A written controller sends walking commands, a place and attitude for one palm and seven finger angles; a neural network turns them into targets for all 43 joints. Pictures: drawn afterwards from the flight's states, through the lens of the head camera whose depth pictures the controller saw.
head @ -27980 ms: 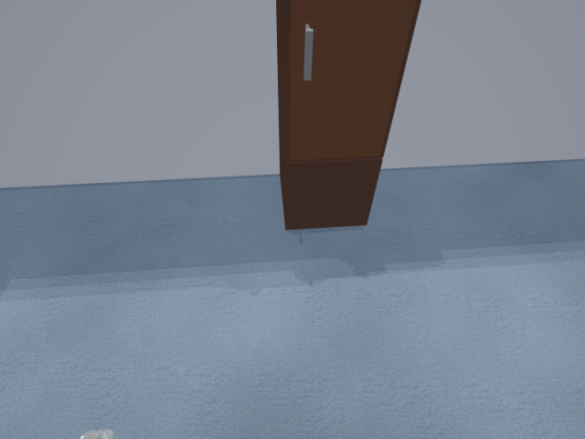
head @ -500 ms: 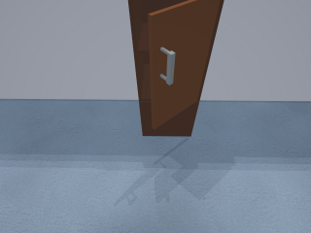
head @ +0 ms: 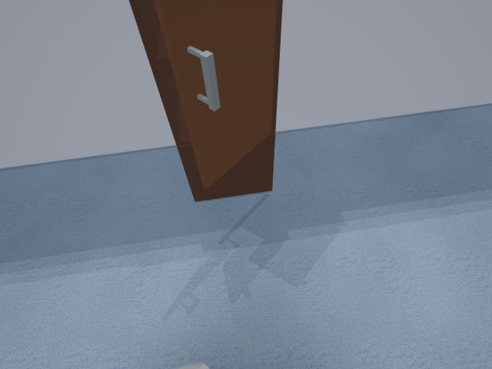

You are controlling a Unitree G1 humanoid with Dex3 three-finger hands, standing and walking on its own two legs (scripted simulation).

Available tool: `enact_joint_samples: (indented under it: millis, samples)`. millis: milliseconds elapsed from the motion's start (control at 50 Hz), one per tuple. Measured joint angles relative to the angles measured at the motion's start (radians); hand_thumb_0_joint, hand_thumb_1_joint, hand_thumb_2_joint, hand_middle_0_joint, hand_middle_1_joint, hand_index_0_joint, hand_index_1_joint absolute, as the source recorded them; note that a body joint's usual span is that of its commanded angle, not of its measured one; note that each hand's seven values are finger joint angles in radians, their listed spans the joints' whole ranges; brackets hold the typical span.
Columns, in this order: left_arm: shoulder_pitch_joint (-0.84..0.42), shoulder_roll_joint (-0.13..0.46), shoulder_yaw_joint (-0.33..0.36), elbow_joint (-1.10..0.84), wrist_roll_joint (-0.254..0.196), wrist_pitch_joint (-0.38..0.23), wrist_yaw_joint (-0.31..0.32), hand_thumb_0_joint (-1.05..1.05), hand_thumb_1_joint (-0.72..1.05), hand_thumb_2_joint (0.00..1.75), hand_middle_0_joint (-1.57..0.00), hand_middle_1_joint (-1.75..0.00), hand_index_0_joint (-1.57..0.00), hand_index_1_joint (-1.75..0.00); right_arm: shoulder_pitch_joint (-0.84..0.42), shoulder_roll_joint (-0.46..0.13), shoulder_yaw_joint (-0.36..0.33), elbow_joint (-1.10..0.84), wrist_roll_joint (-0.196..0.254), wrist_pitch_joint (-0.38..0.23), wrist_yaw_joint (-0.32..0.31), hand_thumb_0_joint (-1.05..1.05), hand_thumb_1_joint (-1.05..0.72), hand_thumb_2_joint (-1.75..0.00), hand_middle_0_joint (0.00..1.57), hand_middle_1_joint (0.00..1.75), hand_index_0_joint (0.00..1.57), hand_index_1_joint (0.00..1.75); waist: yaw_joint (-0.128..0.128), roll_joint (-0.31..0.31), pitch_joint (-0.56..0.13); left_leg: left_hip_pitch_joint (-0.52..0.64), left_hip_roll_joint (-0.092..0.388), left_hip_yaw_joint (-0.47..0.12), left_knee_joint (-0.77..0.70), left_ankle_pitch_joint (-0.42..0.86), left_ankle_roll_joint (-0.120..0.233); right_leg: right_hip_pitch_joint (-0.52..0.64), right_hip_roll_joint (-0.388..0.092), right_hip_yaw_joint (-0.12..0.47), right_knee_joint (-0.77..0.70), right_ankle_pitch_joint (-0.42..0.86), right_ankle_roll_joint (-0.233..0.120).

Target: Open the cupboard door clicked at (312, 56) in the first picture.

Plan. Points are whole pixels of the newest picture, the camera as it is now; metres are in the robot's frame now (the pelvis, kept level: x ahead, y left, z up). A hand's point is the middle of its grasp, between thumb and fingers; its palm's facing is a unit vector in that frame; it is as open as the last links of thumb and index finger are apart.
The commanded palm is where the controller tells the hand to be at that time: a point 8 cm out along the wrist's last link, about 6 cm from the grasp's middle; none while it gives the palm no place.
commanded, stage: walk to a spot facing it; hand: left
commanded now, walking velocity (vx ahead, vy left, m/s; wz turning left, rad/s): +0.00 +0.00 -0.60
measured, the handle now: (204, 79) +0.67 +0.15 +0.08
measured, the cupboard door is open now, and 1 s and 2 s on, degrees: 40 40 40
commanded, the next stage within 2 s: none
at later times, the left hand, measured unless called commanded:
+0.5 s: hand out of the picture +0.10 +0.24 -0.16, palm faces -0.20 -0.95 -0.25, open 7.4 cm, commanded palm none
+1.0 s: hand (190, 326) +0.21 +0.14 -0.16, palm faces -0.60 -0.77 -0.22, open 7.4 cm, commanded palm none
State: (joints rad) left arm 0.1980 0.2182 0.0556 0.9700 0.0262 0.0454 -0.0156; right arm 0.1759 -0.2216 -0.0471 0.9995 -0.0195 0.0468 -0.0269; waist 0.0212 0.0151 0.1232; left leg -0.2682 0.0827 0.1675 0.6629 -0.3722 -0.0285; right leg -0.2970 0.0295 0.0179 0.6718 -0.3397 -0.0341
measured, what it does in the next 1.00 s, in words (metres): steps on the spot, turning right: left foot, then right foot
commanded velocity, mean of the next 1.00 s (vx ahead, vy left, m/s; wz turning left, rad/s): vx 0.02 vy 0.00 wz -0.60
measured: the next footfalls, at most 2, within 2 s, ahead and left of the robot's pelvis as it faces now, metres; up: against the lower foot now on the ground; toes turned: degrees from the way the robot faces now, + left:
left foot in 0.46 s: +0.08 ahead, +0.16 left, +0.00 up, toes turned -18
right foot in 0.76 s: -0.01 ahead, -0.12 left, +0.00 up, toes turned -29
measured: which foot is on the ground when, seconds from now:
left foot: up 0.00-0.44, down 0.46-0.74, up 0.76-0.96, down 0.98-1.00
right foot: down 0.00-0.44, up 0.46-0.74, down 0.76-0.98, up 1.00-1.00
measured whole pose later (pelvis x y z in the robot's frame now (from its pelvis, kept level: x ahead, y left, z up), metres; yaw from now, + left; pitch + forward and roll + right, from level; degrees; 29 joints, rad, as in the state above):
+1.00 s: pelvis +0.00 +0.03 +0.00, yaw -37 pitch +1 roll -1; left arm 0.15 0.26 0.06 0.89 0.02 0.07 -0.02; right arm 0.23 -0.27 -0.05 0.88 -0.02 0.01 -0.03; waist -0.03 -0.02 0.09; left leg -0.33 0.07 0.05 0.61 -0.30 -0.03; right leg -0.42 0.04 0.10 0.70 -0.36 0.02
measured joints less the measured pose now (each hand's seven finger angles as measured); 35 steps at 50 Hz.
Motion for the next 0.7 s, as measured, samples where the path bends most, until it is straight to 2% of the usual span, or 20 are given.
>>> enact_joint_samples:
  millis: [40, 80, 140, 240, 340, 400, 440, 460, 500, 560, 600, 700]
  samples:
    - [0.006, -0.013, 0.002, -0.005, 0.0, -0.01, 0.009, 0.01, 0.91, 0.9, -0.2, -0.3, -0.2, -0.3, -0.009, -0.002, -0.009, 0.002, 0.007, 0.019, 0.002, 0.0, -0.9, -0.9, 0.2, 0.3, 0.2, 0.3, -0.004, 0.01, 0.011, -0.078, -0.019, -0.077, 0.198, -0.106, -0.006, -0.003, 0.016, -0.001, -0.001, -0.007, -0.027]
    - [0.018, -0.024, 0.005, -0.007, -0.002, -0.012, 0.02, 0.01, 0.91, 0.9, -0.2, -0.3, -0.2, -0.3, -0.025, -0.003, -0.014, -0.001, 0.009, 0.027, 0.002, 0.0, -0.91, -0.9, 0.2, 0.3, 0.2, 0.3, -0.002, 0.01, 0.018, -0.143, -0.042, -0.129, 0.36, -0.106, -0.013, 0.009, 0.03, 0.015, -0.047, 0.016, -0.04]
    - [0.04, -0.032, 0.006, -0.002, -0.004, -0.016, 0.03, 0.01, 0.91, 0.9, -0.2, -0.3, -0.2, -0.3, -0.048, 0.001, -0.017, -0.021, 0.011, 0.023, 0.001, 0.0, -0.91, -0.9, 0.2, 0.3, 0.2, 0.3, 0.0, -0.005, 0.016, -0.19, -0.054, -0.158, 0.434, -0.065, -0.028, 0.025, 0.043, 0.059, -0.129, 0.074, -0.041]
    - [0.065, -0.03, 0.011, 0.002, -0.002, -0.015, 0.029, 0.01, 0.91, 0.9, -0.2, -0.3, -0.2, -0.3, -0.086, 0.01, -0.018, -0.056, 0.015, 0.015, -0.001, 0.0, -0.91, -0.9, 0.2, 0.3, 0.2, 0.29, 0.006, -0.028, -0.002, -0.188, -0.057, -0.189, 0.36, -0.039, -0.038, 0.037, 0.058, 0.131, -0.209, 0.131, -0.036]
    - [0.062, -0.014, 0.022, -0.009, 0.003, -0.011, 0.027, 0.01, 0.91, 0.9, -0.2, -0.3, -0.2, -0.3, -0.12, 0.016, -0.014, -0.079, 0.021, 0.006, -0.005, 0.0, -0.91, -0.9, 0.2, 0.3, 0.2, 0.29, 0.024, -0.045, -0.013, -0.146, -0.068, -0.208, 0.23, -0.062, -0.033, 0.031, 0.076, 0.191, -0.227, 0.152, -0.021]
    - [0.055, 0.002, 0.028, -0.015, 0.004, -0.006, 0.027, 0.01, 0.91, 0.9, -0.2, -0.3, -0.2, -0.3, -0.132, 0.02, -0.009, -0.094, 0.027, -0.006, -0.008, 0.0, -0.91, -0.9, 0.2, 0.3, 0.2, 0.29, 0.029, -0.057, -0.022, -0.094, -0.082, -0.213, 0.08, -0.039, -0.023, 0.014, 0.087, 0.228, -0.211, 0.151, -0.004]
    - [0.057, 0.011, 0.03, -0.021, -0.002, 0.001, 0.026, 0.01, 0.91, 0.9, -0.2, -0.3, -0.2, -0.3, -0.122, 0.015, -0.001, -0.11, 0.027, -0.024, -0.01, 0.0, -0.91, -0.9, 0.2, 0.3, 0.2, 0.3, 0.022, -0.048, -0.042, -0.024, -0.072, -0.222, -0.104, 0.034, -0.006, -0.015, 0.11, 0.243, -0.167, 0.132, 0.013]
    - [0.052, 0.012, 0.03, -0.024, -0.007, 0.005, 0.022, 0.01, 0.91, 0.9, -0.2, -0.3, -0.2, -0.3, -0.112, 0.006, -0.001, -0.121, 0.021, -0.034, -0.012, 0.0, -0.91, -0.9, 0.2, 0.3, 0.2, 0.3, 0.013, -0.025, -0.052, -0.013, -0.05, -0.236, -0.157, 0.104, 0.014, -0.051, 0.124, 0.216, -0.101, 0.054, 0.022]
    - [0.02, 0.038, 0.036, -0.03, -0.004, 0.012, 0.01, 0.01, 0.91, 0.9, -0.2, -0.3, -0.2, -0.3, -0.1, 0.016, 0.004, -0.122, 0.005, -0.038, -0.016, 0.0, -0.91, -0.9, 0.2, 0.3, 0.2, 0.3, 0.017, -0.045, -0.031, -0.015, -0.051, -0.213, -0.118, 0.104, 0.012, -0.126, 0.088, 0.139, 0.109, -0.096, 0.052]
    - [-0.018, 0.068, 0.048, -0.047, -0.001, 0.015, -0.003, 0.01, 0.91, 0.9, -0.2, -0.3, -0.2, -0.3, -0.059, 0.026, 0.018, -0.122, -0.01, -0.035, -0.012, 0.0, -0.91, -0.9, 0.2, 0.3, 0.2, 0.3, 0.024, -0.055, -0.017, 0.012, -0.029, -0.186, -0.13, 0.082, -0.002, -0.206, 0.035, 0.045, 0.341, -0.135, 0.081]
    - [-0.035, 0.074, 0.048, -0.063, -0.002, 0.015, -0.011, 0.01, 0.91, 0.9, -0.19, -0.3, -0.19, -0.3, -0.035, 0.024, 0.021, -0.119, -0.015, -0.032, -0.011, 0.0, -0.9, -0.9, 0.2, 0.3, 0.2, 0.3, 0.023, -0.039, -0.009, 0.03, -0.004, -0.169, -0.141, 0.082, -0.007, -0.208, 0.002, -0.003, 0.343, -0.138, 0.088]
    - [-0.056, 0.077, 0.035, -0.086, -0.006, 0.011, -0.026, 0.01, 0.91, 0.9, -0.19, -0.3, -0.19, -0.3, 0.017, 0.002, 0.016, -0.11, -0.014, -0.026, -0.001, 0.0, -0.9, -0.9, 0.2, 0.3, 0.2, 0.3, 0.0, 0.003, -0.001, 0.047, 0.056, -0.107, -0.101, 0.045, -0.029, -0.109, -0.03, -0.07, 0.114, -0.083, 0.07]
